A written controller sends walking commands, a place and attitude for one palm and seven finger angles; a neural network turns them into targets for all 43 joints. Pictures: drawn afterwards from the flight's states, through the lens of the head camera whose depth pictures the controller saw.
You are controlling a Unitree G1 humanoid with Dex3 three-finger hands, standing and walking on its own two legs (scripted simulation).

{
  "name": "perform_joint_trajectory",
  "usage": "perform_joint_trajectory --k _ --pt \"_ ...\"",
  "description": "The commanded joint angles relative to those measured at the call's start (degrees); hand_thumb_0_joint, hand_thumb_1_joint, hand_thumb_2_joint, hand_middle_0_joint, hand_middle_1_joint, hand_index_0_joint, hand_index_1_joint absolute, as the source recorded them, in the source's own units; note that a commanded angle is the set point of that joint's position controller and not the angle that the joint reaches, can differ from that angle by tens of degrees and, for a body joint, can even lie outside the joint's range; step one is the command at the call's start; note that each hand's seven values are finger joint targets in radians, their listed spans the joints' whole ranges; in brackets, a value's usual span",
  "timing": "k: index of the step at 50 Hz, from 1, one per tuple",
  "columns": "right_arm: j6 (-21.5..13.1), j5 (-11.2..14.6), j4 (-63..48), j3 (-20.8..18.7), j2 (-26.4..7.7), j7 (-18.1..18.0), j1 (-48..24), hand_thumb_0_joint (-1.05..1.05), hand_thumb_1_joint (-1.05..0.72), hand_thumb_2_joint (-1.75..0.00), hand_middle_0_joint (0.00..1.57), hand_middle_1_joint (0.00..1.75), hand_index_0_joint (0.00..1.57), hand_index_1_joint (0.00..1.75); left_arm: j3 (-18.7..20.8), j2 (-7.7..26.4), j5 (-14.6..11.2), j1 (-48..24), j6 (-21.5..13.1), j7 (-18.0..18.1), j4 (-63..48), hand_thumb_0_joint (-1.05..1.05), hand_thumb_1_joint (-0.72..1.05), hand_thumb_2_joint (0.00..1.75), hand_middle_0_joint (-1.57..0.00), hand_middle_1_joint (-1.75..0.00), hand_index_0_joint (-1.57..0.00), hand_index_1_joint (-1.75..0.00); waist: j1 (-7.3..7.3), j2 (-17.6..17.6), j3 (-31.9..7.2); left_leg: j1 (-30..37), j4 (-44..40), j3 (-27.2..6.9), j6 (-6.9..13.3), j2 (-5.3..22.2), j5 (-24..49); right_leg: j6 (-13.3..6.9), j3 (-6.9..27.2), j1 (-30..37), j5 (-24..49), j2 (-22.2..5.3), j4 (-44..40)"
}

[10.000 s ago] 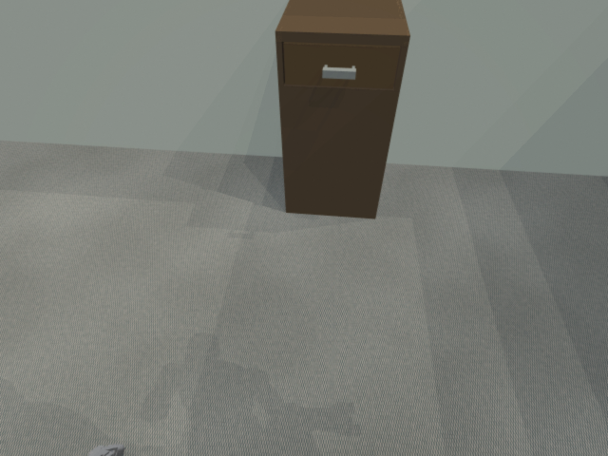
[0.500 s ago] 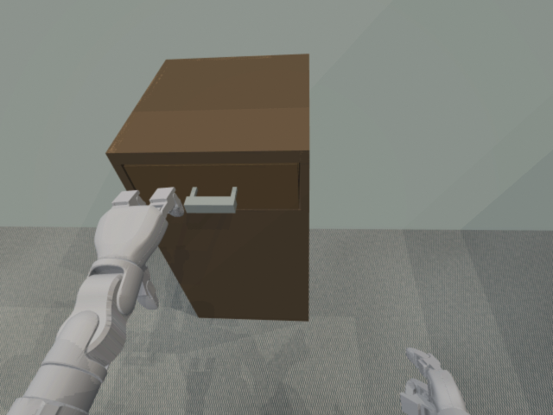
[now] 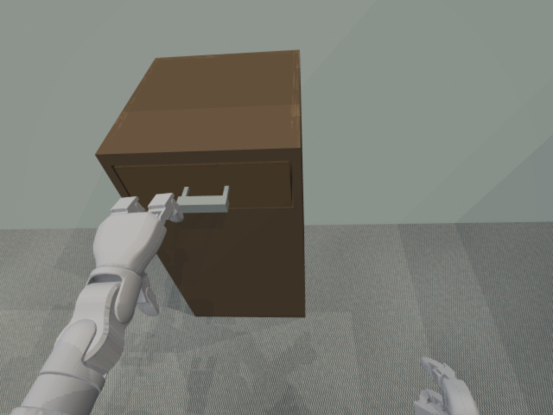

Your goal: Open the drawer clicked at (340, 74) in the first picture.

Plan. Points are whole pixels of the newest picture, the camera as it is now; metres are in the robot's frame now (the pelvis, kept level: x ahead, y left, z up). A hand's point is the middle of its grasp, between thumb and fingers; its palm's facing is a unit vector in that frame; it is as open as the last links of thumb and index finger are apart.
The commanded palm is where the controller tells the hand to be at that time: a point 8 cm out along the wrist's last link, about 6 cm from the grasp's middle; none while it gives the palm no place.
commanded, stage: move the hooked fingers above the handle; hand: left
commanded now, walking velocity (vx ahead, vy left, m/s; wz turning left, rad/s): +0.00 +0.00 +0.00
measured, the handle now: (204, 197) +0.54 +0.25 -0.06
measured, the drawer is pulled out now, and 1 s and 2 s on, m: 0.00 0.00 0.00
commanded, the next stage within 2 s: none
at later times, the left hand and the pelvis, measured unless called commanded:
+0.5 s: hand (169, 231) +0.37 +0.23 +0.05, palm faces -0.01 -0.04 -1.00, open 13.8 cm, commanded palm +0.35 +0.24 +0.10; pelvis +0.00 -0.01 -0.01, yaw +0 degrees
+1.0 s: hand (182, 210) +0.43 +0.24 +0.03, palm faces -0.04 -0.01 -1.00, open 13.8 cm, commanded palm +0.42 +0.25 +0.08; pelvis +0.00 +0.00 -0.02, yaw -1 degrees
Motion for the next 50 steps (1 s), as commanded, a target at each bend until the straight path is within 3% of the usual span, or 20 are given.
perform_joint_trajectory --k 1,3,5,7,12,15,17,21,23,26,28,29,32,35,37,39,41,46,49,50 --pt "-2.6 0.3 -7.8 -1.3 -6.0 -0.8 -6.0 0.00 -0.90 -0.90 0.20 0.30 0.20 0.30 6.9 11.5 0.7 -19.1 -0.1 1.8 -6.4 0.00 -0.50 0.30 -0.30 -1.20 -0.30 -1.20 -0.74 -6.1 -10.7 -0.8 -2.3 -1.5 0.4 -1.2 13.7 -1.3 2.1 7.5 10.8 1.8 -2.9" --pt "-2.8 0.4 -7.4 -1.4 -6.1 -1.4 -5.4 0.00 -0.90 -0.90 0.20 0.30 0.20 0.30 7.0 12.4 1.0 -23.7 -0.8 1.8 -4.3 0.00 -0.50 0.30 -0.30 -1.20 -0.30 -1.20 -1.19 -5.7 -11.6 -1.0 -2.0 -1.3 0.5 -1.4 12.5 -1.2 2.4 7.0 10.1 1.7 -2.9" --pt "-3.0 0.3 -7.5 -1.7 -6.2 -1.7 -4.9 0.00 -0.90 -0.90 0.20 0.30 0.20 0.30 9.2 14.9 1.3 -24.8 -1.8 1.9 -3.4 0.00 -0.50 0.30 -0.30 -1.20 -0.30 -1.20 -0.65 -5.3 -14.6 -1.3 -1.2 -1.1 0.7 -1.8 12.9 -1.1 3.1 8.9 11.0 1.6 -2.6" --pt "-3.2 0.3 -7.2 -1.7 -5.9 -1.8 -4.3 0.00 -0.90 -0.90 0.20 0.30 0.20 0.30 7.2 12.9 1.3 -27.4 -3.0 2.0 -2.1 0.00 -0.50 0.30 -0.30 -1.20 -0.30 -1.20 -1.35 -3.9 -14.7 -1.2 -0.6 -1.2 0.7 -1.8 13.8 -1.2 2.8 7.6 12.1 1.5 -1.8" --pt "-3.3 0.3 -7.1 -2.4 -6.0 -1.6 -2.4 0.00 -0.90 -0.90 0.20 0.30 0.20 0.30 6.2 11.8 1.4 -29.6 -4.5 2.4 2.1 0.00 -0.50 0.30 -0.30 -1.20 -0.30 -1.20 -1.84 -4.1 -15.4 -2.1 0.9 -1.2 0.7 -1.8 14.3 -1.2 2.5 5.8 13.0 1.7 -0.7" --pt "-3.0 0.5 -6.4 -2.7 -6.7 -1.9 -0.9 0.00 -0.90 -0.90 0.20 0.30 0.20 0.30 8.8 14.8 1.7 -31.4 -4.7 2.8 7.3 0.00 -0.50 0.30 -0.30 -1.20 -0.30 -1.20 -2.05 -6.3 -15.2 -4.9 1.4 -1.1 0.8 -1.9 12.7 -1.0 2.8 5.7 12.0 1.7 -0.4" --pt "-3.0 0.6 -6.6 -2.7 -6.6 -1.9 -0.5 0.00 -0.90 -0.90 0.20 0.30 0.20 0.30 7.4 13.9 2.1 -34.3 -5.1 3.2 8.1 0.00 -0.50 0.30 -0.30 -1.20 -0.30 -1.20 -2.34 -4.5 -16.2 -5.2 1.8 -1.0 0.9 -2.0 12.6 -1.1 2.9 5.0 12.0 1.5 0.3" --pt "-2.9 0.4 -6.1 -3.6 -6.9 -1.9 1.9 0.00 -0.90 -0.90 0.20 0.30 0.20 0.30 10.2 16.5 2.4 -35.5 -6.3 4.6 10.3 0.00 -0.50 0.30 -0.30 -1.20 -0.30 -1.20 -2.14 -5.1 -20.2 -6.0 3.2 -1.0 1.1 -1.9 15.2 -1.1 3.2 6.6 15.6 1.6 1.7" --pt "-2.8 0.6 -5.7 -3.9 -7.0 -1.7 2.6 0.00 -0.90 -0.90 0.20 0.30 0.20 0.30 7.9 13.9 2.2 -36.9 -6.5 4.9 11.7 0.00 -0.50 0.30 -0.30 -1.20 -0.30 -1.20 -3.10 -4.0 -19.3 -5.8 3.7 -1.0 1.0 -1.8 15.8 -1.2 2.7 4.3 16.1 1.8 2.2" --pt "-2.6 0.6 -5.4 -4.2 -7.4 -1.4 3.9 0.00 -0.90 -0.90 0.20 0.30 0.20 0.30 9.1 15.4 2.7 -37.8 -6.4 5.7 15.3 0.00 -0.50 0.30 -0.30 -1.20 -0.30 -1.20 -3.31 -5.5 -18.8 -7.4 3.9 -1.2 1.1 -1.6 14.7 -1.2 2.6 3.6 14.6 2.0 2.4" --pt "-2.5 0.5 -5.0 -4.6 -7.4 -1.4 4.9 0.00 -0.90 -0.90 0.20 0.30 0.20 0.30 8.5 14.9 3.0 -39.8 -6.8 6.3 15.6 0.00 -0.50 0.30 -0.30 -1.20 -0.30 -1.20 -3.53 -5.1 -21.2 -6.8 4.4 -0.9 1.3 -1.6 15.9 -1.2 2.8 3.9 16.1 1.9 2.9" --pt "-2.3 0.6 -4.9 -4.6 -7.6 -1.4 5.3 0.00 -0.90 -0.90 0.20 0.30 0.20 0.30 9.9 16.5 3.3 -39.4 -6.7 6.5 17.0 0.00 -0.50 0.30 -0.30 -1.20 -0.30 -1.20 -3.28 -4.1 -21.2 -7.4 4.5 -1.0 1.1 -1.6 15.9 -1.3 2.7 3.7 15.9 2.1 3.2" --pt "-2.1 0.6 -4.3 -4.8 -7.6 -1.1 6.3 0.00 -0.90 -0.90 0.20 0.30 0.20 0.30 7.4 14.2 3.7 -43.3 -6.9 7.3 19.1 0.00 -0.50 0.30 -0.30 -1.20 -0.30 -1.20 -4.58 -3.2 -20.4 -7.1 4.8 -1.4 1.0 -1.4 16.0 -1.4 2.2 1.0 14.9 2.3 3.6" --pt "-2.0 0.3 -3.8 -5.1 -8.0 -1.0 7.9 0.00 -0.90 -0.90 0.20 0.30 0.20 0.30 9.5 16.1 3.9 -43.8 -7.1 8.2 21.5 0.00 -0.50 0.30 -0.30 -1.20 -0.30 -1.20 -4.39 -4.8 -22.9 -7.4 5.3 -1.4 1.2 -1.3 16.9 -1.4 2.3 2.2 15.9 2.4 3.8" --pt "-1.8 0.5 -3.5 -4.9 -7.9 -1.0 8.2 0.00 -0.90 -0.90 0.20 0.30 0.20 0.30 8.1 15.3 4.2 -46.8 -7.2 8.5 23.5 0.00 -0.50 0.30 -0.30 -1.20 -0.30 -1.20 -5.20 -4.4 -21.3 -8.9 5.4 -1.2 1.3 -1.4 15.6 -1.2 2.4 1.0 15.6 2.3 4.0" --pt "-1.6 0.6 -3.0 -4.7 -8.2 -1.2 8.7 0.00 -0.90 -0.90 0.20 0.30 0.20 0.30 9.4 17.2 4.7 -47.5 -6.7 9.0 28.0 0.00 -0.50 0.30 -0.30 -1.20 -0.30 -1.20 -5.51 -6.1 -20.0 -10.7 5.4 -1.0 1.4 -1.4 13.3 -1.1 2.5 0.1 13.7 2.3 3.7" --pt "-1.7 0.5 -2.9 -4.8 -8.4 -1.3 9.7 0.00 -0.90 -0.90 0.20 0.30 0.20 0.30 8.8 17.6 5.2 -51.4 -6.9 9.2 29.2 0.00 -0.50 0.30 -0.30 -1.20 -0.30 -1.20 -6.28 -4.8 -20.4 -11.1 5.6 -1.1 1.4 -1.4 12.7 -1.1 2.6 -0.6 13.1 2.3 3.8" --pt "-1.5 -0.1 -2.5 -5.4 -8.3 -1.0 12.1 0.00 -0.90 -0.90 0.20 0.30 0.20 0.30 9.3 17.8 5.6 -53.3 -8.8 9.4 30.2 0.00 -0.50 0.30 -0.30 -1.20 -0.30 -1.20 -6.41 -2.6 -26.7 -9.1 7.6 -1.2 1.4 -1.3 18.1 -1.2 2.7 -0.2 17.8 2.6 5.7" --pt "-1.3 -0.2 -2.0 -5.5 -8.3 -0.5 12.8 0.00 -0.90 -0.90 0.20 0.30 0.20 0.30 7.7 15.2 5.5 -52.1 -8.7 9.7 33.7 0.00 -0.50 0.30 -0.30 -1.20 -0.30 -1.20 -7.12 -4.1 -23.9 -10.4 8.1 -1.1 1.3 -1.0 17.5 -1.1 2.2 -2.6 17.2 2.8 5.6" --pt "-1.3 -0.2 -1.9 -5.5 -8.6 -0.5 13.2 0.00 -0.90 -0.90 0.20 0.30 0.20 0.30 8.4 16.1 5.4 -53.1 -8.7 9.7 34.8 0.00 -0.50 0.30 -0.30 -1.20 -0.30 -1.20 -7.54 -5.3 -23.2 -11.5 8.1 -1.3 1.4 -1.0 16.9 -1.2 2.2 -2.6 16.7 2.9 5.4"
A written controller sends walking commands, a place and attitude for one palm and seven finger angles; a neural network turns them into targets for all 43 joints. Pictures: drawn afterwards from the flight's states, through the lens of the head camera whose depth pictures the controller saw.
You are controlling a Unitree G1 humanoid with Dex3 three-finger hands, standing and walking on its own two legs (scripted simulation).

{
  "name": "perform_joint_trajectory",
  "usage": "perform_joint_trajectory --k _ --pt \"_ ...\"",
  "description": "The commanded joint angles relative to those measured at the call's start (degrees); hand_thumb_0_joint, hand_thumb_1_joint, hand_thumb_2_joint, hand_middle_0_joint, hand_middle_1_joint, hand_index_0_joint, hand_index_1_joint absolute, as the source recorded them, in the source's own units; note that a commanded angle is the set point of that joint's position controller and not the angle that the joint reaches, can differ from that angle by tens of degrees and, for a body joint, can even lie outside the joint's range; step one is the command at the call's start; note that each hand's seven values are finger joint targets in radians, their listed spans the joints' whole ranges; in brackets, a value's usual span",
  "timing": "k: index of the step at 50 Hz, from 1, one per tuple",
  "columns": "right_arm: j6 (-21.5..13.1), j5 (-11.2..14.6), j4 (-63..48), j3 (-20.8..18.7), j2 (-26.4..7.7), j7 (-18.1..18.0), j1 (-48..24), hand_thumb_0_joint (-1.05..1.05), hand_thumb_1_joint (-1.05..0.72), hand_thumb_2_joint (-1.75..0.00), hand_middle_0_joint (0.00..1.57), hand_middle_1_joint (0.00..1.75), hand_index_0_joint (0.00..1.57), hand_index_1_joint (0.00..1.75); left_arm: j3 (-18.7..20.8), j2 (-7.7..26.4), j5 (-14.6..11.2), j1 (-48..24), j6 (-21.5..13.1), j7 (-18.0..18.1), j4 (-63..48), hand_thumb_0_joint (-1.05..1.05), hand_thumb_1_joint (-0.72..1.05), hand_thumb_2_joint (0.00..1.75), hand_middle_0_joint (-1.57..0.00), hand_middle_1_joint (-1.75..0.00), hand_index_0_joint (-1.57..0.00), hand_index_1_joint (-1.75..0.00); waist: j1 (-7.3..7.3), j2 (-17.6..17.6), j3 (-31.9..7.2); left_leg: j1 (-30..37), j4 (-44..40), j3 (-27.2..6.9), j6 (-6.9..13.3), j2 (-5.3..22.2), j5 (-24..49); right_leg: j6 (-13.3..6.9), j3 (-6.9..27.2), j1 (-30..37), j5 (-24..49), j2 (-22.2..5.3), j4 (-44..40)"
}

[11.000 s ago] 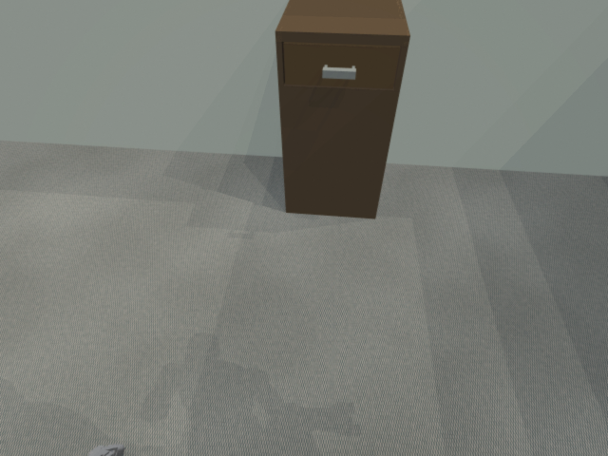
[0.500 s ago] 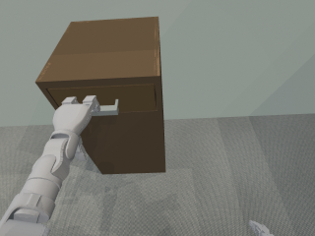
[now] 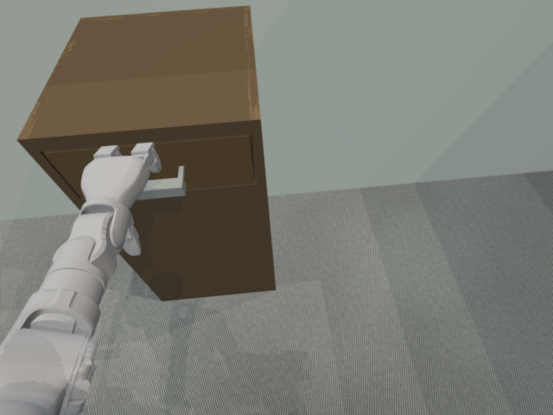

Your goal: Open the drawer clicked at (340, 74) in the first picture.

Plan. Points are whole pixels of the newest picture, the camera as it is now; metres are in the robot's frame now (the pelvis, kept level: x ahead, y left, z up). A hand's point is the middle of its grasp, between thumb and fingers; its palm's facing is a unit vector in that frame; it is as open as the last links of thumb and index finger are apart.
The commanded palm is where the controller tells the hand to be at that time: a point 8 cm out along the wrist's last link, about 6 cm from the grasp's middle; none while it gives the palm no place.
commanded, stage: move the hooked fingers above the handle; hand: left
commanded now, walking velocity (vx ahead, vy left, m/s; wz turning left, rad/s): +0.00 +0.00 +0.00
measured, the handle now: (157, 180) +0.54 +0.25 -0.04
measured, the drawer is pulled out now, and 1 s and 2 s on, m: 0.00 0.00 0.00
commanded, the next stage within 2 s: lower the fingers behind the handle in 1.14 s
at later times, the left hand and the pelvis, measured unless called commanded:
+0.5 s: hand (146, 181) +0.49 +0.24 +0.02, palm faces -0.08 -0.01 -1.00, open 13.8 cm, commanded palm +0.47 +0.24 +0.07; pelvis +0.00 +0.01 -0.01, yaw -1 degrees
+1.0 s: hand (142, 183) +0.49 +0.25 +0.02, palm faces -0.07 -0.02 -1.00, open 13.8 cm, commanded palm +0.47 +0.25 +0.07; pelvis +0.01 +0.01 -0.01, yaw +0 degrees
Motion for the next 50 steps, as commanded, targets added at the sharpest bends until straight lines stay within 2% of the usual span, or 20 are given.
perform_joint_trajectory --k 1,3,5,8,11,12,13,16,20,22,24,26,30,35,36,38,41,42,48,50 --pt "-1.3 0.0 -4.3 -2.7 -8.7 -0.2 4.2 0.00 -0.90 -0.90 0.20 0.30 0.20 0.30 5.1 14.9 0.0 -23.7 0.0 2.8 -6.8 0.00 -0.50 0.30 -0.30 -1.20 -0.30 -1.20 -1.04 -3.4 -18.7 4.3 -1.6 -1.8 1.2 -1.9 19.7 -1.0 1.8 12.4 18.0 2.3 -1.9" --pt "-1.3 -0.1 -4.2 -2.7 -8.6 0.0 4.7 0.00 -0.90 -0.90 0.20 0.30 0.20 0.30 3.5 13.6 0.6 -26.7 0.1 3.4 -7.0 0.00 -0.50 0.30 -0.30 -1.20 -0.30 -1.20 -1.43 -1.1 -19.4 5.0 -1.4 -1.9 1.0 -1.9 19.7 -1.2 1.6 10.7 17.0 2.4 -1.5" --pt "-1.2 -0.5 -3.6 -3.0 -8.6 0.0 5.7 0.00 -0.90 -0.90 0.20 0.30 0.20 0.30 3.2 13.4 0.8 -30.2 -0.3 4.1 -7.7 0.00 -0.50 0.30 -0.30 -1.20 -0.30 -1.20 -2.46 -1.0 -21.3 6.2 -0.5 -2.6 1.1 -1.7 21.5 -1.2 1.5 9.8 17.4 2.5 -1.1" --pt "-1.1 -0.7 -3.0 -3.0 -8.8 0.1 6.8 0.00 -0.90 -0.90 0.20 0.30 0.20 0.30 4.4 15.1 1.3 -31.9 -0.1 5.2 -5.7 0.00 -0.50 0.30 -0.30 -1.20 -0.30 -1.20 -2.42 1.1 -23.1 6.4 0.3 -2.7 0.8 -1.6 22.0 -1.2 1.4 8.3 17.0 2.7 -0.2" --pt "-1.0 -0.9 -2.2 -2.8 -9.3 0.3 7.7 0.00 -0.90 -0.90 0.20 0.30 0.20 0.30 5.1 16.3 1.1 -33.0 1.0 5.9 -1.5 0.00 -0.50 0.30 -0.30 -1.20 -0.30 -1.20 -3.23 -1.1 -22.4 4.0 0.7 -2.8 0.9 -1.6 20.9 -1.0 1.4 8.2 16.9 2.8 0.1" --pt "-0.9 -0.9 -2.0 -2.8 -9.5 0.4 7.7 0.00 -0.90 -0.90 0.20 0.30 0.20 0.30 5.8 17.4 1.4 -32.8 1.5 6.0 -0.2 0.00 -0.50 0.30 -0.30 -1.20 -0.30 -1.20 -3.14 -1.0 -22.3 3.4 0.9 -2.7 0.9 -1.6 20.6 -1.0 1.4 8.0 16.7 2.8 0.2" --pt "-0.9 -0.9 -2.2 -2.7 -9.5 0.4 7.9 0.00 -0.90 -0.90 0.20 0.30 0.20 0.30 4.5 16.3 1.4 -33.6 1.9 5.9 0.1 0.00 -0.50 0.30 -0.30 -1.20 -0.30 -1.20 -3.37 0.1 -22.7 3.4 1.0 -2.5 0.9 -1.7 20.7 -1.0 1.4 7.6 16.9 2.8 0.2" --pt "-0.8 -1.0 -2.0 -2.6 -9.9 0.3 8.9 0.00 -0.90 -0.90 0.20 0.30 0.20 0.30 5.4 18.2 1.5 -34.3 2.3 5.2 2.5 0.00 -0.50 0.30 -0.30 -1.20 -0.30 -1.20 -3.73 -0.9 -24.0 2.1 1.7 -2.5 1.1 -1.6 20.6 -0.8 1.6 8.3 17.6 2.8 0.7" --pt "-0.9 -1.4 -1.3 -2.7 -10.1 0.2 10.5 0.00 -0.90 -0.90 0.20 0.30 0.20 0.30 3.9 17.1 1.7 -37.8 1.3 4.2 3.3 0.00 -0.50 0.30 -0.30 -1.20 -0.30 -1.20 -5.25 0.2 -24.3 2.8 2.8 -3.3 1.0 -1.2 21.9 -0.9 1.3 5.3 17.0 3.0 1.2" --pt "-0.9 -1.6 -1.3 -2.9 -10.1 0.3 11.6 0.00 -0.90 -0.90 0.20 0.30 0.20 0.30 3.5 16.3 1.4 -38.0 0.4 4.0 2.8 0.00 -0.50 0.30 -0.30 -1.20 -0.30 -1.20 -5.22 1.5 -26.3 4.1 3.8 -3.5 0.8 -1.0 23.9 -0.8 1.4 4.4 17.9 3.1 1.8" --pt "-0.7 -1.8 -1.0 -2.9 -10.2 0.5 12.2 0.00 -0.90 -0.90 0.20 0.30 0.20 0.30 4.6 17.2 1.4 -36.8 0.0 4.1 3.1 0.00 -0.50 0.30 -0.30 -1.20 -0.30 -1.20 -4.62 1.5 -26.6 4.1 4.1 -3.7 0.6 -0.7 25.0 -0.9 1.1 4.0 17.8 3.3 2.3" --pt "-0.3 -2.1 -0.9 -3.0 -10.4 0.6 12.4 0.00 -0.90 -0.90 0.20 0.30 0.20 0.30 6.9 19.7 1.5 -36.2 -0.5 4.5 1.5 0.00 -0.50 0.30 -0.30 -1.20 -0.30 -1.20 -3.75 2.7 -29.4 4.4 4.6 -3.6 0.6 -0.6 27.7 -0.9 1.4 5.3 19.7 3.2 3.0" --pt "0.3 -2.0 -0.7 -3.0 -10.4 1.1 11.6 0.00 -0.90 -0.90 0.20 0.30 0.20 0.30 6.2 18.0 1.7 -34.0 1.0 5.8 3.0 0.00 -0.50 0.30 -0.30 -1.20 -0.30 -1.20 -4.06 1.0 -25.8 2.7 4.3 -3.4 0.5 -0.2 27.6 -0.9 0.8 4.5 19.3 3.4 2.6" --pt "0.6 -1.8 -0.8 -2.9 -10.6 0.9 11.3 0.00 -0.90 -0.90 0.20 0.30 0.20 0.30 6.7 19.9 1.5 -36.6 1.8 6.0 0.7 0.00 -0.50 0.30 -0.30 -1.20 -0.30 -1.20 -4.15 1.5 -27.7 3.8 3.6 -3.4 0.7 -0.3 26.3 -0.9 1.2 6.3 19.2 3.3 2.0" --pt "0.5 -1.8 -0.8 -3.0 -10.3 0.9 11.5 0.00 -0.90 -0.90 0.20 0.30 0.20 0.30 5.3 18.3 1.4 -36.9 1.7 5.9 0.3 0.00 -0.50 0.30 -0.30 -1.20 -0.30 -1.20 -4.54 2.6 -27.6 4.4 3.5 -3.2 0.7 -0.3 26.2 -0.7 1.3 6.1 19.3 3.2 1.7" --pt "0.6 -1.6 -0.7 -2.8 -10.5 0.7 11.2 0.00 -0.90 -0.90 0.20 0.30 0.20 0.30 6.9 20.2 1.2 -34.8 1.5 5.4 0.7 0.00 -0.50 0.30 -0.30 -1.20 -0.30 -1.20 -3.88 1.7 -27.1 4.2 3.4 -3.2 0.7 -0.3 26.7 -0.7 1.2 6.6 19.6 3.3 1.8" --pt "0.4 -1.5 -0.7 -3.0 -10.1 0.6 11.3 0.00 -0.90 -0.90 0.20 0.30 0.20 0.30 3.9 15.9 0.8 -34.7 1.0 4.8 1.3 0.00 -0.50 0.30 -0.30 -1.20 -0.30 -1.20 -4.96 1.1 -24.7 5.2 3.2 -3.4 0.8 -0.1 26.4 -0.6 1.0 5.1 18.9 3.3 0.9" --pt "0.4 -1.5 -0.5 -2.9 -10.4 0.5 11.2 0.00 -0.90 -0.90 0.20 0.30 0.20 0.30 5.6 18.3 0.9 -34.2 0.9 4.7 1.4 0.00 -0.50 0.30 -0.30 -1.20 -0.30 -1.20 -4.46 0.8 -24.6 4.6 3.2 -3.1 0.9 -0.2 25.7 -0.6 1.2 5.7 18.9 3.2 0.9" --pt "0.3 -1.4 -1.0 -2.6 -10.0 0.4 10.8 0.00 -0.90 -0.90 0.20 0.30 0.20 0.30 3.9 16.8 1.2 -36.1 0.3 4.8 1.2 0.00 -0.50 0.30 -0.30 -1.20 -0.30 -1.20 -5.00 2.2 -23.3 4.1 3.1 -3.2 0.8 -0.6 23.7 -0.8 1.1 4.3 17.5 3.2 1.0" --pt "0.3 -1.5 -1.1 -2.5 -10.2 0.3 10.9 0.00 -0.90 -0.90 0.20 0.30 0.20 0.30 5.0 18.1 1.0 -36.1 0.2 4.8 1.5 0.00 -0.50 0.30 -0.30 -1.20 -0.30 -1.20 -4.99 1.1 -24.3 3.6 3.5 -3.3 0.9 -0.7 24.2 -0.8 1.1 5.4 18.6 3.2 1.2"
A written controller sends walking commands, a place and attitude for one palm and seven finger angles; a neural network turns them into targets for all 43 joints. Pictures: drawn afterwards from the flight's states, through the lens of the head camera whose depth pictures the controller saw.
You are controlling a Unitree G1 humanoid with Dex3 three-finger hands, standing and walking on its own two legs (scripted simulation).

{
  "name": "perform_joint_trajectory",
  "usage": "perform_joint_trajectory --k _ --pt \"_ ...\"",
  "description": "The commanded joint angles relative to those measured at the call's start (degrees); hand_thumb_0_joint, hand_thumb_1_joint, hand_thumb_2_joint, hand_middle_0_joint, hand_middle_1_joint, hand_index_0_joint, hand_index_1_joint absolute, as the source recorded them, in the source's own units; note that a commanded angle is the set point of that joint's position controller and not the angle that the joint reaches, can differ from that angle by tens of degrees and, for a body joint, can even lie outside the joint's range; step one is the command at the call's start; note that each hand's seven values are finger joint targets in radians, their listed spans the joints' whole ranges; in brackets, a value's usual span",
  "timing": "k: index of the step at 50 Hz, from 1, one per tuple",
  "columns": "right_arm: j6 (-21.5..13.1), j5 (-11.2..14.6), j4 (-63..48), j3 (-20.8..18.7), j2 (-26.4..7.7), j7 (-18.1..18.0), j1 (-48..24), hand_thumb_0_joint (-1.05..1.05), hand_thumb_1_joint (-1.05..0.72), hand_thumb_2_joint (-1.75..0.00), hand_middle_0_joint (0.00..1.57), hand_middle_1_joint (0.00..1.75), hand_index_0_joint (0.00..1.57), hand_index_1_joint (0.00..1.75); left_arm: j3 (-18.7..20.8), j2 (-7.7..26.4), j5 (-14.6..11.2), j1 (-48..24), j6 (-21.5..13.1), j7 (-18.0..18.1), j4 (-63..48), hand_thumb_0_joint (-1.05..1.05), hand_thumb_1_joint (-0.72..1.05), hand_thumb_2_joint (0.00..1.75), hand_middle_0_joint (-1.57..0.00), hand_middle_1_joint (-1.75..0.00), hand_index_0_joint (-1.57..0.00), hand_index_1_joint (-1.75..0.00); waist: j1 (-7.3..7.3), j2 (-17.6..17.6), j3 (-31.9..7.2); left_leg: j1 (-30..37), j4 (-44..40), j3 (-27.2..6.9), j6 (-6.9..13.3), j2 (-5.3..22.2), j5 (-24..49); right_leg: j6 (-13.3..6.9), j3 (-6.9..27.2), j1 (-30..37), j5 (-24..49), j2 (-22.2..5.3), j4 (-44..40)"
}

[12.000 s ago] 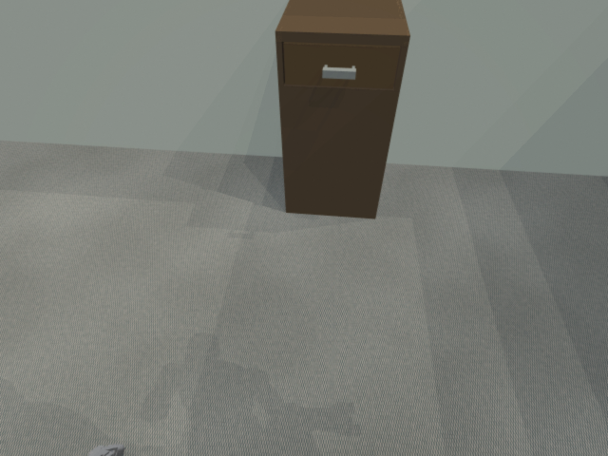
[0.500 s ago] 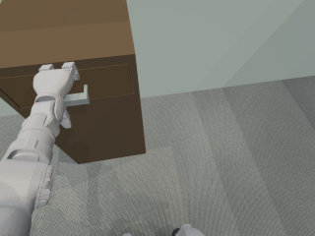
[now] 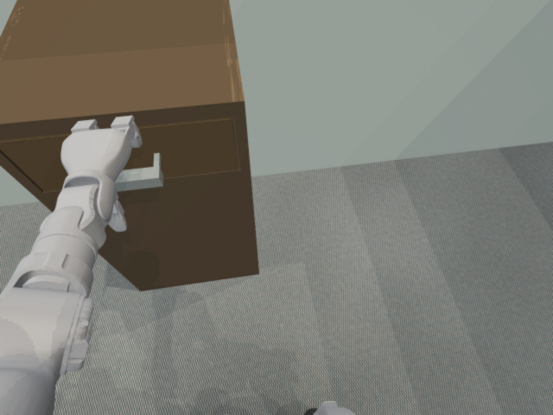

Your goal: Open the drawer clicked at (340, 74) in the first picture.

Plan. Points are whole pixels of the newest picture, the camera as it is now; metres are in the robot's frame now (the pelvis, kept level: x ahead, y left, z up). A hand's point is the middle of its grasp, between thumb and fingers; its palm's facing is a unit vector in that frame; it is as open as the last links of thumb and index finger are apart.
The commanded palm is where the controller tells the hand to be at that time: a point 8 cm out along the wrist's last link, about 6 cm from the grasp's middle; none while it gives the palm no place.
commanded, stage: move the hooked fingers above the handle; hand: left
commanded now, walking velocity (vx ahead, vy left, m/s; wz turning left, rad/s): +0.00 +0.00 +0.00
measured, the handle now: (130, 170) +0.53 +0.24 -0.03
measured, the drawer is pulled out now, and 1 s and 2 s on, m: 0.00 0.00 0.00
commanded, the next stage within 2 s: lower the fingers behind the handle in 0.14 s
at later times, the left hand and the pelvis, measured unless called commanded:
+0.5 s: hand (114, 184) +0.47 +0.24 +0.01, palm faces -0.09 -0.03 -1.00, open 13.8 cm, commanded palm +0.46 +0.25 +0.07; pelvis +0.00 +0.00 +0.00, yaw +0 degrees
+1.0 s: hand (121, 190) +0.48 +0.24 -0.02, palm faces -0.06 -0.02 -1.00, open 13.8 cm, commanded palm +0.46 +0.24 +0.03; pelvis -0.01 +0.01 -0.02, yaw +0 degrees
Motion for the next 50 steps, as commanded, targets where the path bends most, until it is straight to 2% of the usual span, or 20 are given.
perform_joint_trajectory --k 1,5,8,11,12,13,16,21,23,25,30,33,36,37,39,41,44,46,48,50 --pt "-0.8 0.0 -2.6 -3.1 -9.6 -0.7 8.7 0.00 -0.90 -0.90 0.20 0.30 0.20 0.30 2.8 14.3 -0.3 -26.6 -0.1 2.5 -11.3 0.00 -0.50 0.30 -0.30 -1.20 -0.30 -1.20 -1.59 1.9 -23.1 12.8 -2.0 -2.8 0.1 -1.4 26.8 -1.5 1.5 12.7 19.8 2.7 -1.6" --pt "-0.8 -0.4 -2.6 -3.5 -9.4 -0.6 8.8 0.00 -0.90 -0.90 0.20 0.30 0.20 0.30 3.6 13.9 -0.4 -25.7 -0.3 2.7 -12.6 0.00 -0.50 0.30 -0.30 -1.20 -0.30 -1.20 -1.02 2.3 -26.0 15.0 -1.0 -3.2 0.0 -1.2 31.7 -1.5 1.4 13.2 22.4 2.8 -0.9" --pt "-0.6 -0.3 -2.4 -3.3 -9.5 -0.4 8.5 0.00 -0.90 -0.90 0.20 0.30 0.20 0.30 4.0 14.5 -0.4 -24.1 0.2 2.7 -11.5 0.00 -0.50 0.30 -0.30 -1.20 -0.30 -1.20 -0.52 2.8 -24.6 14.2 -1.3 -3.0 -0.2 -1.1 31.3 -1.5 1.2 13.0 22.0 2.8 -0.9" --pt "-0.3 -0.3 -2.6 -3.3 -9.6 -0.4 8.2 0.00 -0.90 -0.90 0.20 0.30 0.20 0.30 6.0 16.7 -0.5 -22.1 0.2 2.7 -11.9 0.00 -0.50 0.30 -0.30 -1.20 -0.30 -1.20 0.33 1.4 -25.5 12.7 -1.4 -2.4 0.1 -1.4 31.3 -1.4 1.6 15.9 24.0 2.7 -0.8" --pt "-0.3 -0.2 -2.7 -3.2 -9.5 -0.4 8.1 0.00 -0.90 -0.90 0.20 0.30 0.20 0.30 5.3 15.9 -0.3 -22.0 0.3 2.7 -12.3 0.00 -0.50 0.30 -0.30 -1.20 -0.30 -1.20 0.35 1.6 -24.9 13.0 -1.7 -2.7 0.0 -1.2 32.0 -1.5 1.3 15.5 24.0 2.7 -0.7" --pt "-0.3 -0.2 -2.7 -3.3 -9.4 -0.3 8.0 0.00 -0.90 -0.90 0.20 0.30 0.20 0.30 3.8 13.6 -0.5 -21.2 0.5 2.5 -11.5 0.00 -0.50 0.30 -0.30 -1.20 -0.30 -1.20 -0.02 1.3 -23.7 12.9 -1.8 -2.4 0.0 -1.2 31.4 -1.4 1.2 14.8 23.6 2.8 -1.1" --pt "-0.2 0.1 -2.4 -3.1 -9.9 -0.6 8.1 0.00 -0.90 -0.90 0.20 0.30 0.20 0.30 3.9 14.8 -0.6 -21.4 0.5 2.2 -9.4 0.00 -0.50 0.30 -0.30 -1.20 -0.30 -1.20 -0.84 -1.0 -21.2 9.9 -2.1 -2.2 0.3 -1.5 26.4 -1.3 1.6 14.5 21.7 2.7 -1.6" --pt "-0.5 -0.4 -2.2 -3.4 -9.8 -0.9 8.9 0.00 -0.90 -0.90 0.20 0.30 0.20 0.30 5.7 17.3 -0.2 -23.3 -2.4 2.5 -12.5 0.00 -0.50 0.30 -0.30 -1.20 -0.30 -1.20 -0.85 0.8 -24.8 10.2 -0.6 -2.4 0.5 -1.6 26.6 -1.4 2.1 14.2 22.0 2.6 -0.3" --pt "-0.6 -0.7 -1.9 -3.6 -9.6 -0.8 8.8 0.00 -0.90 -0.90 0.20 0.30 0.20 0.30 5.6 16.2 0.0 -21.7 -3.2 3.1 -12.4 0.00 -0.50 0.30 -0.30 -1.20 -0.30 -1.20 -0.54 2.9 -25.1 11.0 0.2 -2.6 0.1 -1.5 28.1 -1.5 1.8 12.1 21.7 2.7 0.5" --pt "-0.6 -0.9 -1.4 -3.6 -9.7 -0.6 9.0 0.00 -0.90 -0.90 0.20 0.30 0.20 0.30 5.2 15.1 -0.1 -21.8 -3.2 3.8 -11.1 0.00 -0.50 0.30 -0.30 -1.20 -0.30 -1.20 -1.25 1.7 -24.1 10.3 0.8 -2.8 0.1 -1.3 28.2 -1.5 1.5 10.7 21.2 2.9 0.7" --pt "-0.6 -1.1 -1.0 -3.6 -10.1 -0.1 9.3 0.00 -0.90 -0.90 0.20 0.30 0.20 0.30 6.0 16.4 0.3 -23.2 -2.1 5.5 -10.2 0.00 -0.50 0.30 -0.30 -1.20 -0.30 -1.20 -1.23 2.7 -25.5 9.2 2.0 -3.2 -0.1 -1.4 27.9 -1.6 1.3 9.2 20.3 2.9 2.0" --pt "-0.6 -0.9 -0.6 -3.4 -10.3 -0.1 9.7 0.00 -0.90 -0.90 0.20 0.30 0.20 0.30 5.0 16.0 0.3 -24.0 -1.1 5.5 -7.7 0.00 -0.50 0.30 -0.30 -1.20 -0.30 -1.20 -2.18 1.3 -24.2 7.0 2.3 -3.1 0.1 -1.5 24.7 -1.3 1.3 8.4 18.8 3.0 2.1" --pt "-0.7 -1.1 -0.6 -3.3 -10.6 -0.3 10.0 0.00 -0.90 -0.90 0.20 0.30 0.20 0.30 6.1 18.2 0.7 -25.3 -1.4 5.3 -8.7 0.00 -0.50 0.30 -0.30 -1.20 -0.30 -1.20 -1.89 3.0 -26.8 7.6 3.1 -3.5 0.1 -1.4 25.3 -1.4 1.4 7.9 18.6 2.9 3.0" --pt "-0.8 -1.2 -0.9 -3.4 -10.2 -0.3 10.0 0.00 -0.90 -0.90 0.20 0.30 0.20 0.30 4.8 16.1 0.8 -25.1 -1.6 5.3 -8.9 0.00 -0.50 0.30 -0.30 -1.20 -0.30 -1.20 -2.04 4.2 -26.7 8.4 3.4 -3.4 0.0 -1.4 25.9 -1.5 1.3 6.8 18.5 3.1 3.1" --pt "-0.7 -1.3 -0.7 -3.3 -10.5 -0.2 10.3 0.00 -0.90 -0.90 0.20 0.30 0.20 0.30 6.3 17.6 0.7 -23.7 -1.8 5.3 -8.3 0.00 -0.50 0.30 -0.30 -1.20 -0.30 -1.20 -1.64 2.9 -26.9 7.8 4.0 -3.7 -0.1 -1.2 26.4 -1.5 1.1 6.6 18.5 3.1 3.8" --pt "-0.6 -1.4 -0.6 -3.2 -10.4 0.0 10.3 0.00 -0.90 -0.90 0.20 0.30 0.20 0.30 6.2 17.0 0.4 -22.6 -1.9 5.4 -7.9 0.00 -0.50 0.30 -0.30 -1.20 -0.30 -1.20 -1.32 4.0 -27.1 7.7 4.4 -3.7 -0.2 -1.1 27.3 -1.5 1.0 5.9 18.6 3.2 4.2" --pt "-0.6 -1.5 -0.6 -3.3 -10.4 0.1 10.3 0.00 -0.90 -0.90 0.20 0.30 0.20 0.30 5.4 15.5 0.6 -22.0 -1.6 5.9 -7.5 0.00 -0.50 0.30 -0.30 -1.20 -0.30 -1.20 -1.88 2.8 -26.2 7.0 4.9 -3.8 -0.2 -0.8 26.8 -1.5 0.8 4.6 18.0 3.3 4.6" --pt "-0.4 -1.5 -0.5 -3.1 -10.7 0.1 10.5 0.00 -0.90 -0.90 0.20 0.30 0.20 0.30 5.9 16.8 0.9 -23.0 -1.2 6.1 -7.1 0.00 -0.50 0.30 -0.30 -1.20 -0.30 -1.20 -1.90 3.2 -26.3 6.3 5.2 -4.1 -0.3 -0.8 26.6 -1.5 0.8 4.1 17.7 3.2 5.2" --pt "-0.5 -1.4 -0.3 -3.4 -10.4 0.4 10.3 0.00 -0.90 -0.90 0.20 0.30 0.20 0.30 3.5 13.2 1.0 -22.3 -0.2 6.3 -5.5 0.00 -0.50 0.30 -0.30 -1.20 -0.30 -1.20 -2.51 3.2 -24.4 6.7 5.2 -4.2 -0.5 -0.6 25.7 -1.6 0.3 1.7 15.7 3.4 4.9" --pt "-0.5 -1.4 -0.2 -3.4 -10.6 0.4 10.4 0.00 -0.90 -0.90 0.20 0.30 0.20 0.30 3.7 13.2 0.8 -23.1 0.2 6.3 -5.4 0.00 -0.50 0.30 -0.30 -1.20 -0.30 -1.20 -2.77 3.1 -25.0 7.3 5.5 -4.7 -0.5 -0.4 26.2 -1.6 0.1 0.7 15.2 3.4 5.3"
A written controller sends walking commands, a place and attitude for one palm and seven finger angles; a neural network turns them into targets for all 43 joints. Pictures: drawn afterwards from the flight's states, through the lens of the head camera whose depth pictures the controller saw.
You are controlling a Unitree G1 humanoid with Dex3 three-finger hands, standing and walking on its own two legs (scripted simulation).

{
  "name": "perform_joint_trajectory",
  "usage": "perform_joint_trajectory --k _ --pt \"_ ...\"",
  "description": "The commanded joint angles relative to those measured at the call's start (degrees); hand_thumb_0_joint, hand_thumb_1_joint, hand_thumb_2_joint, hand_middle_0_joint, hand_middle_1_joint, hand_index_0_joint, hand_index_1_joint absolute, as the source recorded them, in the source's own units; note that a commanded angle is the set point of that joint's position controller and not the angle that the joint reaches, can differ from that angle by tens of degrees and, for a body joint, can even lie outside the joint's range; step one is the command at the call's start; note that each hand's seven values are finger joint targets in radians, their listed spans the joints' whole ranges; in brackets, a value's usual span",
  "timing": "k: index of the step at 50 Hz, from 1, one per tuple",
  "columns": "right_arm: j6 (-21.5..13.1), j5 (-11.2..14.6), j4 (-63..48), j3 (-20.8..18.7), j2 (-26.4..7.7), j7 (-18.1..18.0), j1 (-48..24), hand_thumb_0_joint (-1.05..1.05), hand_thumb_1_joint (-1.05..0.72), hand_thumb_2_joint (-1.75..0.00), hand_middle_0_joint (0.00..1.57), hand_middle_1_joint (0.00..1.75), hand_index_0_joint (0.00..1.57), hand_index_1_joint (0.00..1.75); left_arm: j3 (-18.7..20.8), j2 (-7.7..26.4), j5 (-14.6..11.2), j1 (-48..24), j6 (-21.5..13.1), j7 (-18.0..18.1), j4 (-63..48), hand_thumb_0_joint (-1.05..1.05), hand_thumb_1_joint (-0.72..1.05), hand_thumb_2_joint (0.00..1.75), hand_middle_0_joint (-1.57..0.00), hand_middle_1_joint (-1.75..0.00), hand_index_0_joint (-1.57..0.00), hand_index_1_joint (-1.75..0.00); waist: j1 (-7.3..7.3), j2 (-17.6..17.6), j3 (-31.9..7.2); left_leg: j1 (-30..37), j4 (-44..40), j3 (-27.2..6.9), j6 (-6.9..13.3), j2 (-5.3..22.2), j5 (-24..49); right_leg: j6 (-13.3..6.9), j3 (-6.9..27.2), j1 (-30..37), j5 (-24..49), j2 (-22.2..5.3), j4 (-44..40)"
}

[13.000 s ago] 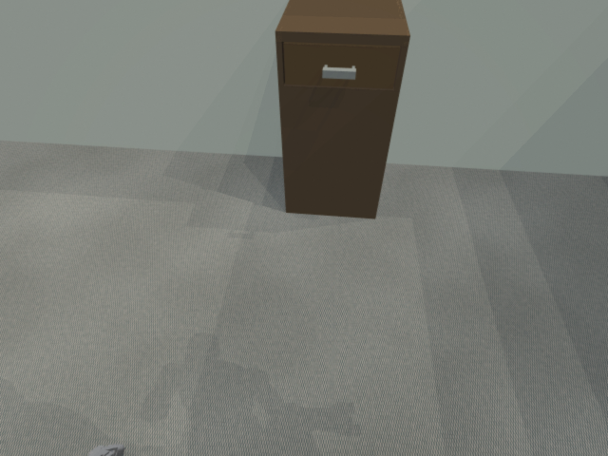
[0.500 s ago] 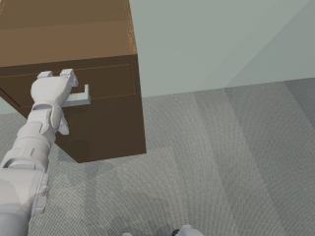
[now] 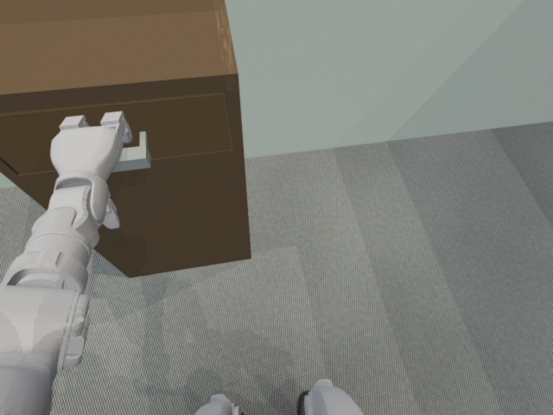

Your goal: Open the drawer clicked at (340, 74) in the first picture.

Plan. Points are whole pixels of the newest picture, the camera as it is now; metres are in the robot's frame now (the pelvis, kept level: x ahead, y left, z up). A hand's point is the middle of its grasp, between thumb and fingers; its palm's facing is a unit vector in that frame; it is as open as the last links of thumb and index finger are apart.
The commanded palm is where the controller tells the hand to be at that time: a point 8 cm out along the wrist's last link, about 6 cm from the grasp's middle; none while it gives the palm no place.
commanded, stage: lower the fingers behind the handle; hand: left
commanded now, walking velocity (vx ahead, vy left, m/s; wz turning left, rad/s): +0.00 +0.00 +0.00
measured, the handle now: (114, 150) +0.54 +0.24 -0.01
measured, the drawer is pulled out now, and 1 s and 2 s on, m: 0.00 0.00 0.01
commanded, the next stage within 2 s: close the thumb around the handle in 0.84 s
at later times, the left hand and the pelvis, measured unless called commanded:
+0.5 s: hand (116, 185) +0.48 +0.24 -0.03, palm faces -0.04 -0.02 -1.00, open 13.9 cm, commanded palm +0.46 +0.23 +0.02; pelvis -0.01 +0.00 -0.02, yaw +0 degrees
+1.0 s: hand (115, 185) +0.48 +0.24 -0.03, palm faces -0.06 -0.03 -1.00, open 13.8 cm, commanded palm +0.47 +0.23 +0.02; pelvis -0.01 -0.01 -0.02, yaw +0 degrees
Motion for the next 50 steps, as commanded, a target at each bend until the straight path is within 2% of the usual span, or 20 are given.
perform_joint_trajectory --k 1,3,5,6,9,11,13,17,20,22,25,26,28,31,34,37,41,46,47,50 --pt "-0.8 0.0 -1.8 -3.3 -10.5 -0.5 9.9 0.00 -0.90 -0.90 0.20 0.30 0.20 0.30 2.2 12.8 -0.8 -23.8 1.2 1.7 -8.8 0.00 -0.50 0.30 -0.30 -1.20 -0.30 -1.20 -1.22 3.4 -24.3 17.6 -3.5 -4.4 -1.1 -0.8 29.4 -2.0 0.3 10.7 17.7 3.3 -2.1" --pt "-0.8 0.0 -2.0 -3.4 -10.2 -0.4 9.7 0.00 -0.90 -0.90 0.20 0.30 0.20 0.30 1.0 10.6 -1.0 -21.4 1.7 1.3 -7.3 0.00 -0.50 0.30 -0.30 -1.20 -0.30 -1.20 -1.11 2.8 -23.6 17.3 -3.3 -4.4 -1.1 -0.8 29.1 -2.0 0.2 10.3 17.3 3.4 -2.1" --pt "-0.8 -0.1 -1.9 -3.2 -10.4 -0.5 9.7 0.00 -0.90 -0.90 0.20 0.30 0.20 0.30 1.6 10.9 -1.2 -21.0 1.5 1.0 -6.9 0.00 -0.50 0.30 -0.30 -1.20 -0.30 -1.20 -1.20 1.2 -23.1 16.1 -3.1 -4.4 -0.9 -0.8 28.5 -2.0 0.3 10.7 17.4 3.3 -2.0" --pt "-0.7 -0.1 -2.0 -3.1 -10.6 -0.5 9.8 0.00 -0.90 -0.90 0.20 0.30 0.20 0.30 3.1 13.0 -1.1 -20.5 1.1 1.0 -7.8 0.00 -0.50 0.30 -0.30 -1.20 -0.30 -1.20 -0.44 1.5 -24.5 15.8 -2.9 -4.3 -0.9 -0.8 28.5 -1.9 0.5 11.3 17.8 3.2 -1.4" --pt "-0.9 -0.2 -2.4 -3.1 -10.2 -0.5 9.1 0.00 -0.90 -0.90 0.20 0.30 0.20 0.30 2.3 11.7 -0.6 -19.8 0.3 1.3 -8.3 0.00 -0.50 0.30 -0.30 -1.20 -0.30 -1.20 -0.67 0.9 -23.0 13.8 -2.4 -4.1 -0.7 -0.9 25.9 -2.0 0.5 10.3 16.5 3.2 -1.1" --pt "-1.0 -0.3 -2.3 -2.8 -10.4 -0.7 9.1 0.00 -0.90 -0.90 0.20 0.30 0.20 0.30 4.2 14.7 -0.1 -22.3 -0.7 2.3 -9.7 0.00 -0.50 0.30 -0.30 -1.20 -0.30 -1.20 -0.60 1.4 -23.2 12.0 -1.7 -4.2 -0.5 -1.0 24.2 -2.0 0.9 9.7 15.6 3.1 -0.2" --pt "-1.3 -0.7 -2.1 -3.0 -10.3 -0.6 8.7 0.00 -0.90 -0.90 0.20 0.30 0.20 0.30 4.8 15.2 0.6 -23.1 -1.2 3.8 -10.7 0.00 -0.50 0.30 -0.30 -1.20 -0.30 -1.20 -0.50 3.3 -24.7 12.7 -0.8 -4.5 -0.7 -1.0 24.7 -2.2 0.7 7.9 15.1 3.0 0.8" --pt "-1.7 -0.9 -1.5 -3.3 -10.3 -0.2 9.1 0.00 -0.90 -0.90 0.20 0.30 0.20 0.30 4.9 14.7 0.9 -22.9 0.2 5.7 -9.8 0.00 -0.50 0.30 -0.30 -1.20 -0.30 -1.20 -0.77 4.0 -27.4 13.5 0.9 -4.8 -1.1 -0.9 27.1 -2.0 0.4 6.7 16.0 3.1 2.2" --pt "-1.8 -0.9 -1.1 -3.4 -10.3 0.1 8.9 0.00 -0.90 -0.90 0.20 0.30 0.20 0.30 3.4 12.6 0.2 -23.7 1.5 5.4 -8.8 0.00 -0.50 0.30 -0.30 -1.20 -0.30 -1.20 -1.54 4.6 -27.7 13.7 1.4 -4.8 -1.2 -0.8 27.0 -2.0 0.3 5.8 15.9 3.2 2.3" --pt "-1.8 -0.6 -0.9 -3.1 -10.6 -0.1 9.1 0.00 -0.90 -0.90 0.20 0.30 0.20 0.30 3.1 13.4 0.0 -24.5 2.6 5.2 -7.0 0.00 -0.50 0.30 -0.30 -1.20 -0.30 -1.20 -2.21 3.3 -25.8 11.6 1.3 -4.5 -0.9 -1.0 24.6 -1.8 0.4 5.9 15.2 3.1 2.0" --pt "-1.7 -0.6 -1.4 -2.9 -10.7 -0.3 9.1 0.00 -0.90 -0.90 0.20 0.30 0.20 0.30 3.8 14.9 -0.1 -25.2 3.0 4.3 -9.0 0.00 -0.50 0.30 -0.30 -1.20 -0.30 -1.20 -1.50 4.2 -29.5 13.2 1.2 -4.7 -0.9 -1.1 26.0 -1.9 0.6 7.8 16.3 3.1 2.2" --pt "-1.7 -0.4 -1.5 -2.8 -10.5 -0.3 9.2 0.00 -0.90 -0.90 0.20 0.30 0.20 0.30 2.7 13.6 -0.3 -24.1 3.2 3.8 -8.1 0.00 -0.50 0.30 -0.30 -1.20 -0.30 -1.20 -1.41 5.1 -28.3 12.9 1.0 -4.5 -0.9 -1.2 25.4 -1.9 0.5 7.6 16.0 3.1 1.9" --pt "-1.7 -0.3 -1.5 -2.6 -10.5 -0.6 9.1 0.00 -0.90 -0.90 0.20 0.30 0.20 0.30 3.0 14.5 -0.3 -24.6 3.0 3.0 -7.7 0.00 -0.50 0.30 -0.30 -1.20 -0.30 -1.20 -1.83 3.2 -25.8 11.1 0.8 -4.3 -0.6 -1.2 23.4 -1.8 0.6 7.5 15.1 3.1 1.5" --pt "-2.1 -0.3 -1.8 -2.6 -10.4 -0.9 9.2 0.00 -0.90 -0.90 0.20 0.30 0.20 0.30 2.9 14.4 -0.6 -24.2 1.7 2.2 -8.2 0.00 -0.50 0.30 -0.30 -1.20 -0.30 -1.20 -1.99 2.7 -26.6 10.3 1.1 -4.1 -0.2 -1.3 22.0 -1.7 0.9 8.2 15.0 3.0 1.4" --pt "-2.2 0.0 -2.0 -2.2 -10.3 -1.2 9.1 0.00 -0.90 -0.90 0.20 0.30 0.20 0.30 3.4 15.8 -0.6 -23.7 0.9 1.8 -7.4 0.00 -0.50 0.30 -0.30 -1.20 -0.30 -1.20 -1.91 1.2 -23.9 6.6 1.0 -3.5 0.2 -1.6 19.1 -1.6 1.3 9.0 14.1 2.9 1.2" --pt "-2.3 -0.3 -2.2 -2.3 -10.3 -1.1 9.4 0.00 -0.90 -0.90 0.20 0.30 0.20 0.30 4.3 16.5 -0.3 -22.8 -0.2 2.0 -9.2 0.00 -0.50 0.30 -0.30 -1.20 -0.30 -1.20 -0.82 3.9 -27.5 8.7 1.6 -3.6 -0.1 -1.6 21.8 -1.8 1.3 9.0 15.8 2.9 2.2" --pt "-2.3 -0.3 -1.9 -2.6 -10.2 -0.9 9.7 0.00 -0.90 -0.90 0.20 0.30 0.20 0.30 4.2 15.5 -0.7 -22.5 -0.5 2.7 -9.5 0.00 -0.50 0.30 -0.30 -1.20 -0.30 -1.20 -1.28 3.0 -27.4 8.7 2.1 -3.7 -0.1 -1.4 23.2 -1.7 1.2 9.0 16.9 3.0 2.3" --pt "-1.9 -0.3 -1.5 -2.5 -10.6 -0.6 9.5 0.00 -0.90 -0.90 0.20 0.30 0.20 0.30 5.5 17.5 -0.7 -21.5 0.6 3.4 -8.7 0.00 -0.50 0.30 -0.30 -1.20 -0.30 -1.20 -0.60 3.4 -27.4 8.7 1.8 -3.7 -0.3 -1.5 23.4 -1.7 1.1 9.2 16.8 3.0 2.4" --pt "-1.9 -0.3 -1.5 -2.6 -10.5 -0.7 9.4 0.00 -0.90 -0.90 0.20 0.30 0.20 0.30 4.6 16.4 -0.5 -22.4 0.9 3.5 -8.7 0.00 -0.50 0.30 -0.30 -1.20 -0.30 -1.20 -1.28 3.1 -27.0 9.1 1.7 -3.7 -0.3 -1.4 23.3 -1.7 1.1 8.8 16.7 3.1 2.0" --pt "-1.6 -0.2 -1.4 -2.4 -10.7 -0.6 9.2 0.00 -0.90 -0.90 0.20 0.30 0.20 0.30 5.0 16.8 -0.9 -21.8 1.7 3.2 -7.8 0.00 -0.33 0.37 -0.31 -1.22 -0.31 -1.22 -1.08 2.7 -26.3 9.4 1.3 -3.8 -0.3 -1.4 23.6 -1.7 0.9 8.8 16.6 3.1 1.8"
